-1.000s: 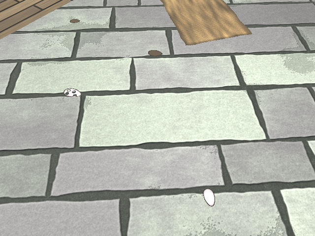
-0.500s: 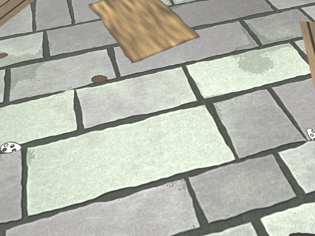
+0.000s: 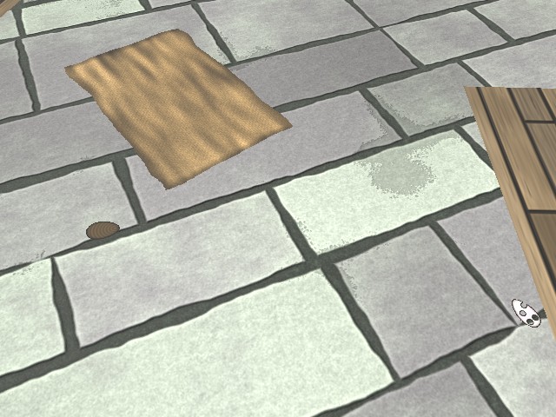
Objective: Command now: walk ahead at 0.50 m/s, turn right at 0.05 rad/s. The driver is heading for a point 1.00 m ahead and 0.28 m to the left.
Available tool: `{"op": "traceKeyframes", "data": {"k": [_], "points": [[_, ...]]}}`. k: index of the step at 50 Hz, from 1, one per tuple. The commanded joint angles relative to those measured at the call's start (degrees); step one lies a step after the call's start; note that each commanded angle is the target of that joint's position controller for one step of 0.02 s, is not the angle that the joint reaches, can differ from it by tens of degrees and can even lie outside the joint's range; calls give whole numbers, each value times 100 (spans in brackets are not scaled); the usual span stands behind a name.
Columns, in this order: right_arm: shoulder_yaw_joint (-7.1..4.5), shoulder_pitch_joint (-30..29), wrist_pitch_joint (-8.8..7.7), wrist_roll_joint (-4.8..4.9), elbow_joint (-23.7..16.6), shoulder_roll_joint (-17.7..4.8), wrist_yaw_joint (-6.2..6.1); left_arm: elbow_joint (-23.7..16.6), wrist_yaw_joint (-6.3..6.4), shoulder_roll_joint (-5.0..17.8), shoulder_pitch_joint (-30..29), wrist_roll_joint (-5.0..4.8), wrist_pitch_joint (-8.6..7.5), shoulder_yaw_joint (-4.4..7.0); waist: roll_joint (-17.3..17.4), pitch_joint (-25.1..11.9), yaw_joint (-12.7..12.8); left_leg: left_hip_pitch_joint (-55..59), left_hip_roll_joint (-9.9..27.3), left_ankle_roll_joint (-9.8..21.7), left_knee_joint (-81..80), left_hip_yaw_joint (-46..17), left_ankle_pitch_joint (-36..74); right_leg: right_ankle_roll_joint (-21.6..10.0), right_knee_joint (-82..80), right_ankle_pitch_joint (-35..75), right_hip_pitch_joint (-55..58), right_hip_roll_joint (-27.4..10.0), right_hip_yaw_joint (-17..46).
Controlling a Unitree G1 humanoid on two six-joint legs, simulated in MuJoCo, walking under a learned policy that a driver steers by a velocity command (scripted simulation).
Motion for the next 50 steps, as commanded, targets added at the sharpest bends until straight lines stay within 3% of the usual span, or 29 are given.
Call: {"op": "traceKeyframes", "data": {"k": [1,5,8,10,11,12,13,14,15,16,17,18,20,23,24,29,34,36,37,38,39,40,41,42,43,44,45,47,50], "points": [[-230,-273,-66,41,-347,-1025,-64,-428,-27,134,-337,4,-105,2,654,-5,71,18,1416,875,-865,-886,1452,80,-1020,990,-54,-64,-52],[-227,238,15,124,-99,-1052,-91,-621,-120,135,-1117,-45,-169,-20,561,194,-247,216,1439,773,-787,-773,1280,57,-1976,1621,246,160,-181],[-249,430,134,147,35,-1106,-133,-780,-210,239,-1411,-62,-247,16,603,277,-195,719,1677,705,-426,-1074,1469,-58,-2414,1221,217,278,-74],[-295,370,195,148,54,-1218,-174,-727,-226,405,-1153,-54,-296,82,711,133,33,876,1757,601,-56,-1235,1898,-170,-2608,832,722,380,-92],[-297,242,213,153,35,-1246,-185,-606,-203,543,-683,-41,-315,159,727,-133,344,772,1622,494,443,-1138,2582,-290,-2808,802,1488,493,-212],[-238,207,210,110,-3,-1099,-184,-389,-148,819,129,4,-321,292,650,-737,728,341,1300,317,1406,-937,2751,-478,-2737,954,2829,383,-180],[-92,140,186,-43,-213,-712,-183,-264,-72,1252,1182,103,-299,406,9,-1723,1127,-828,850,71,3189,-664,1206,-849,-2434,1127,4613,-754,943],[58,1014,91,77,-248,-171,-160,-137,-102,1460,1327,85,-227,442,-1566,-2470,713,-2850,129,-219,4927,-505,-2302,-1616,-2953,-88,6191,-1932,3292],[-95,678,58,208,-155,-816,-158,-199,-91,878,1278,47,-201,305,-908,-2064,943,-3366,417,-214,5549,-1003,-2312,-1424,-3346,-962,5770,-1749,3434],[-188,155,52,267,-320,-1046,-153,-184,-66,664,944,14,-202,225,-623,-1230,919,-3629,630,-199,5636,-897,-1779,-1213,-3512,-916,5052,-1582,2574],[-186,-92,70,225,-374,-968,-171,-179,-67,575,567,33,-212,183,-284,-799,741,-3449,850,-234,5492,-776,-1318,-1133,-3710,-432,4295,-1374,2010],[-202,-198,100,140,-419,-887,-168,-154,-80,480,331,69,-227,161,-256,-499,591,-3269,995,-263,5270,-751,-1043,-1155,-3916,-47,3698,-1221,1587],[-198,-8,252,192,-383,-666,-156,-81,-84,341,-32,93,-291,152,-450,-249,296,-2773,1187,-338,5047,-749,-798,-1164,-4355,148,2935,-1032,963],[-190,-250,393,136,-527,-507,-161,72,-55,436,-80,73,-374,208,-177,50,225,-2989,1239,-442,4582,-745,-369,-1157,-4597,893,2722,-999,190],[-170,-364,399,116,-610,-445,-147,139,-38,587,-40,89,-371,254,-192,49,213,-3070,1264,-473,4293,-744,-75,-1191,-4661,915,2760,-1061,71],[-113,-1172,330,112,-847,-360,37,317,39,799,139,48,-295,323,20,228,498,-2862,1121,-360,2759,-357,1152,-992,-4683,1266,3040,-904,-887],[-147,-1761,364,107,-1216,-495,165,534,51,1035,434,-109,-113,419,-17,395,601,-2924,939,-49,2071,-28,565,-777,-4239,1841,3944,-1166,-1204],[-255,-1454,397,87,-1240,-685,175,528,72,1206,346,-166,-31,467,-179,77,329,-2266,568,181,2030,318,-33,-640,-3401,3670,4135,-1142,-1394],[-377,-804,411,101,-1095,-862,160,510,82,1234,247,-196,24,469,-151,-285,-76,-1390,282,345,1823,506,-22,-519,-2451,4389,3999,-1003,-1565],[-588,196,441,128,-804,-1231,85,484,100,1080,292,-164,41,401,40,-810,-542,122,24,561,1603,452,222,-300,-1097,4144,3321,-737,-1711],[-771,744,493,166,-694,-1876,-45,287,103,583,513,71,-4,235,1205,-1213,-501,1829,1227,1137,1358,-1651,38,62,979,1144,1337,-243,-1765],[-724,433,385,148,-949,-2110,3,34,50,196,659,83,-203,57,1863,-2042,-68,2905,2274,2124,257,-4862,-1216,245,2422,-2418,-352,834,-477],[-556,401,288,123,-994,-1536,63,-42,-24,767,9,-150,-365,179,1015,-1820,-428,2811,2248,1809,-115,-4589,-1405,106,2670,-2112,-981,512,237],[-483,250,214,99,-959,-1301,64,-135,-55,797,-252,-245,-460,175,892,-1138,-345,2180,2069,1581,-75,-3769,-1085,-54,2375,-1618,-1172,279,152],[-430,5,168,107,-965,-1149,69,-37,2,721,-317,-60,-509,167,387,-677,-141,1290,1728,1280,117,-2932,333,-115,1831,-1258,-723,28,163],[-367,-369,185,65,-1035,-959,40,-4,42,729,-200,52,-472,213,410,-585,157,789,1581,1212,-27,-2576,459,-94,1389,-912,-431,-99,169],[-352,-568,177,-8,-1153,-953,16,6,30,781,-117,37,-406,232,649,-547,306,276,1539,1292,-186,-2600,674,-42,1225,-748,-45,-158,236],[-346,-605,143,24,-1196,-935,-37,21,16,677,-58,73,-277,223,553,-469,372,-105,1411,1353,-340,-2279,1162,127,816,-576,154,-120,158],[-404,-328,141,74,-1088,-1117,-165,-160,25,459,-647,124,-225,150,437,-192,213,-360,1173,1195,-414,-1867,1279,334,-386,366,36,60,71]]}}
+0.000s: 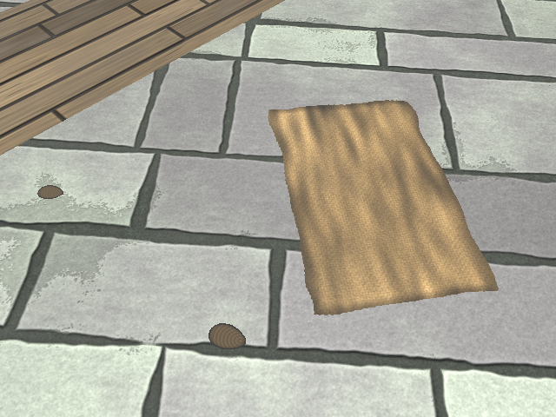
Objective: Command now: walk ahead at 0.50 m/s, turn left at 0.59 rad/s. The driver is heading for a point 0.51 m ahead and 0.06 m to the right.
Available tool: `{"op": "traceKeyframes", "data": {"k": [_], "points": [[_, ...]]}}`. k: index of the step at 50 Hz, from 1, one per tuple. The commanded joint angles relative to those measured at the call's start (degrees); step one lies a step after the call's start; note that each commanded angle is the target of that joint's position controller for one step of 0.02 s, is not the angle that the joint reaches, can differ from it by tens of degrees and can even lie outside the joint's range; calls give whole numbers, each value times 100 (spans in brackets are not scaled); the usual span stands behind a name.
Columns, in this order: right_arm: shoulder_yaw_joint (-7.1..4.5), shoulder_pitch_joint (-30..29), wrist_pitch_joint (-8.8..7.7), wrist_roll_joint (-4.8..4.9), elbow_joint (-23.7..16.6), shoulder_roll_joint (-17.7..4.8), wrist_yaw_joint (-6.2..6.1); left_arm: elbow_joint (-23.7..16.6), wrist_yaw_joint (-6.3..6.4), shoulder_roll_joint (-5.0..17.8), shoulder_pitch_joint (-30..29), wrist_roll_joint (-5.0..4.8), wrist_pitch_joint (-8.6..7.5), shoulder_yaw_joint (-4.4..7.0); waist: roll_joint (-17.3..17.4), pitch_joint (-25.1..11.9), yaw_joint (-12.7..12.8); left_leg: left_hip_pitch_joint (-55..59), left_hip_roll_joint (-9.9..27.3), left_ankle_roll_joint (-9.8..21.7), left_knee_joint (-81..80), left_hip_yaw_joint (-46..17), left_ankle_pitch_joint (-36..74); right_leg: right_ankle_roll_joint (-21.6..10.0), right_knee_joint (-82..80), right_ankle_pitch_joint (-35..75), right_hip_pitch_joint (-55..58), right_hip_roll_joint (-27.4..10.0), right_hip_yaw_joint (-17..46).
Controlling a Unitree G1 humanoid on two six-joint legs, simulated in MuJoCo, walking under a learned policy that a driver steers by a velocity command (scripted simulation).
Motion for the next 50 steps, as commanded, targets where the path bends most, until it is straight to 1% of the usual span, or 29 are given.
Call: {"op": "traceKeyframes", "data": {"k": [1,5,9,11,12,13,14,15,16,17,18,20,21,23,25,28,32,34,36,37,38,39,40,41,42,43,46,48,50], "points": [[-283,-137,-111,33,-417,-1035,-139,-385,0,314,-258,33,-12,66,390,-347,99,95,1266,970,-924,-1245,1084,170,-1116,1048,10,147,-41],[-278,168,-75,59,-252,-1013,-182,-534,-113,242,-853,-67,-83,-2,614,-234,-175,1,1209,747,-876,-1195,473,151,-2325,2057,546,409,-102],[-247,459,-40,51,-37,-910,-189,-619,-216,428,-993,-77,-175,38,698,-139,-228,715,1539,671,-419,-1574,570,-98,-2772,1699,536,415,-30],[-265,434,3,33,8,-947,-192,-585,-216,532,-749,-77,-210,81,863,-148,-80,991,1648,590,-133,-1709,1155,-289,-2886,1162,790,468,-145],[-246,344,21,37,-9,-908,-188,-468,-192,622,-329,-57,-231,142,876,-325,164,1026,1494,494,275,-1612,1891,-439,-3109,1118,1356,584,-301],[-175,287,24,5,-59,-738,-172,-319,-164,818,345,0,-255,231,748,-886,483,805,1183,333,1186,-1363,2316,-692,-3015,1280,2461,346,-126],[-73,514,3,-78,-167,-514,-185,-227,-148,1190,1235,60,-256,325,-10,-1796,708,-317,670,52,2870,-936,1167,-1216,-2771,1321,4236,-633,1106],[14,1193,-68,76,-151,-234,-183,67,-214,1376,1741,-5,-177,401,-1749,-2236,509,-2211,-48,-333,4559,-519,-2147,-1959,-3560,-215,5606,-1569,3602],[-63,867,-102,139,-91,-741,-180,52,-236,850,1701,-181,-163,257,-1060,-1697,681,-2932,256,-317,5160,-878,-2263,-1813,-3908,-1468,5374,-1554,3924],[-116,205,-115,145,-212,-934,-166,-7,-211,618,1326,-169,-126,180,-527,-937,731,-3151,489,-298,5215,-710,-1753,-1596,-4006,-1342,4655,-1372,3099],[-101,-199,-132,56,-303,-878,-165,-65,-199,535,1024,-85,-84,125,-91,-522,632,-3019,718,-291,4993,-462,-1343,-1474,-4134,-718,3942,-1119,2456],[-111,-277,-163,-13,-353,-726,-121,-54,-173,384,785,8,-84,53,-245,-319,364,-2591,1060,-328,4413,-338,-861,-1461,-4353,345,3192,-807,1806],[-98,-199,-154,4,-318,-629,-105,-23,-168,333,788,-8,-90,35,-361,-357,304,-2430,1100,-358,4209,-266,-799,-1454,-4449,640,3074,-681,1545],[-46,-266,-133,-31,-343,-455,-100,75,-156,427,951,-80,-126,50,-374,-309,308,-2441,1168,-437,3827,-109,-748,-1540,-4562,1475,2923,-658,1176],[8,-593,-132,-71,-463,-355,-118,144,-111,636,881,-71,-88,96,-291,-218,292,-2436,1174,-595,3075,31,-398,-1580,-4581,2776,2798,-650,764],[74,-957,-167,-75,-492,-180,-74,264,-45,691,1010,-107,14,90,-295,-390,410,-1747,911,-619,1849,304,774,-1264,-4390,3996,2666,-274,-31],[42,-1423,-191,-53,-586,-275,18,500,0,715,1332,-137,138,65,-355,-473,551,-1322,683,-497,995,231,1435,-1141,-4086,3615,3033,-382,-9],[-19,-1350,-213,-92,-578,-439,55,539,21,772,1228,-155,198,79,-393,-518,400,-1083,648,-337,703,158,1225,-1036,-3707,3499,3216,-495,140],[-124,-692,-234,-183,-332,-681,17,546,36,699,1148,-145,225,51,-186,-828,52,26,601,-94,126,241,2094,-760,-2805,3541,3091,-172,24],[-189,-240,-232,-261,-290,-1038,-40,449,36,495,1245,-5,187,-36,327,-1431,-43,1237,1391,220,518,-452,4415,-493,-1797,2370,2480,159,-186],[-113,-185,-154,-354,-292,-966,-68,589,-6,-66,2177,37,168,-237,1435,-2246,261,2729,2725,1326,825,-1821,5832,-104,-248,-978,1225,631,-236],[-2,-82,-70,-204,-212,-467,-36,713,-36,267,2127,-56,231,-183,1341,-2540,89,2561,2785,1524,616,-2233,5121,29,323,-2641,1015,594,128],[47,-362,-27,-104,-202,-405,1,626,-38,591,1753,-131,308,-87,982,-1948,90,2019,2492,1273,403,-1951,4051,87,576,-2659,752,430,201],[53,-701,1,-102,-202,-406,11,591,16,543,1447,-146,405,-72,661,-1519,174,1469,2297,1036,185,-1752,3073,127,500,-2432,618,309,116],[70,-1060,25,-106,-222,-410,21,575,74,509,1292,-107,525,-54,566,-1106,282,757,2158,887,-93,-1553,2228,183,139,-2224,720,208,73],[43,-1313,42,-153,-219,-499,10,565,127,489,1254,-75,634,-42,741,-914,412,130,1995,744,-336,-1375,1563,220,-271,-1900,1109,126,44],[11,-1586,96,-238,-142,-523,-35,750,200,245,1480,-23,740,-84,986,-919,546,-691,1647,663,-629,-860,654,208,-1237,-997,2138,269,-225],[28,-1620,112,-176,-32,-466,-74,827,179,173,1457,3,735,-89,895,-948,578,-877,1533,554,-637,-681,-228,87,-1962,-95,2624,324,-340],[80,-1478,132,-137,131,-327,-90,814,151,185,1311,117,722,-88,765,-776,571,-1179,1309,190,-658,-576,-1640,-92,-2571,397,3009,345,-371]]}}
